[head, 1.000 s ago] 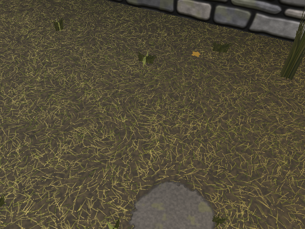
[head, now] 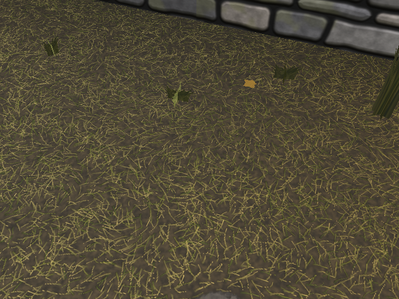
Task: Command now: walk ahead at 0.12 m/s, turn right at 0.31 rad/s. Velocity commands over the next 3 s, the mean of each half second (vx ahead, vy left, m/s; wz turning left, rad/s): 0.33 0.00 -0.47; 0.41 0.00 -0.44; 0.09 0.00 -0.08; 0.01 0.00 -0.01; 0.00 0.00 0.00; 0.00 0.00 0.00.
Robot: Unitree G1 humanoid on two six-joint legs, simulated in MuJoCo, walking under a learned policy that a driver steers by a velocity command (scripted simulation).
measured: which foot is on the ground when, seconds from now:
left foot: down 0.00-0.26, up 0.28-0.70, down 0.72-1.00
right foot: down 0.00-0.00, up 0.02-0.24, down 0.26-0.72, up 0.74-1.00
